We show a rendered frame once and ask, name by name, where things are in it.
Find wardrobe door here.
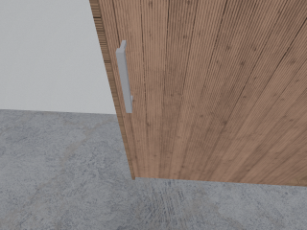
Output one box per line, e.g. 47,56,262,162
292,170,307,180
99,0,307,186

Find handle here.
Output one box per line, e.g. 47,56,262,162
115,40,133,113

